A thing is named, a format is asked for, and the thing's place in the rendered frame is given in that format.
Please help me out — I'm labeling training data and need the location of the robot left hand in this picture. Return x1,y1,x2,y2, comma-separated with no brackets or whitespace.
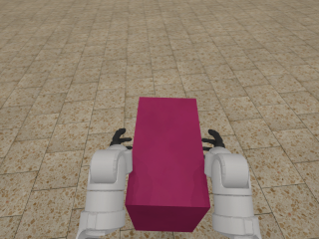
110,127,133,150

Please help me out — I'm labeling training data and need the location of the carton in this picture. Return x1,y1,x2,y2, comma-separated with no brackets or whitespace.
125,97,210,233

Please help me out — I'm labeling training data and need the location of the robot right hand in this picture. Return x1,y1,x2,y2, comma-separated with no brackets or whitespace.
201,129,225,158

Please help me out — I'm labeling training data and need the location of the right robot forearm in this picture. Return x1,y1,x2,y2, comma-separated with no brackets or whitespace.
204,146,262,239

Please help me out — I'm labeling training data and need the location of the left robot forearm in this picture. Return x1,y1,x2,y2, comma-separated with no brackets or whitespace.
76,144,133,239

